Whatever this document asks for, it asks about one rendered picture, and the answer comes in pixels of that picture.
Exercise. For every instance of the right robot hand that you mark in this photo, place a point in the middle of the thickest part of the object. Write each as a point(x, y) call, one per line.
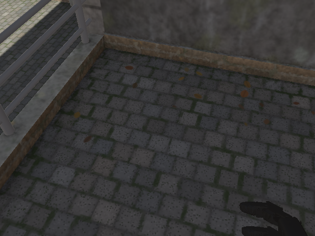
point(287, 225)

